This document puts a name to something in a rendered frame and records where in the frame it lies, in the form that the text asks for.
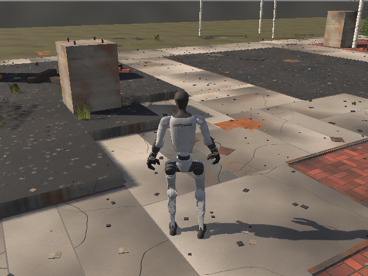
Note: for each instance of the robot left forearm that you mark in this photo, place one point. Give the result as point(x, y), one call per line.
point(154, 151)

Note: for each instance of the left robot hand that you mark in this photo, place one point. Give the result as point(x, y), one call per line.
point(149, 162)

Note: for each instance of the robot left upper arm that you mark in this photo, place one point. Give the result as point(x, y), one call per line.
point(165, 121)

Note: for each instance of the robot right forearm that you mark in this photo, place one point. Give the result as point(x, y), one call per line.
point(213, 148)

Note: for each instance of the robot left shin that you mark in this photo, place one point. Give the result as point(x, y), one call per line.
point(171, 209)

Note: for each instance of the robot right upper arm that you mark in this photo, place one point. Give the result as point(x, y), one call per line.
point(200, 120)

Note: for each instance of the humanoid robot torso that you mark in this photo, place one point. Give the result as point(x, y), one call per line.
point(183, 138)

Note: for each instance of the right robot hand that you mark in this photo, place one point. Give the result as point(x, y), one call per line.
point(210, 156)

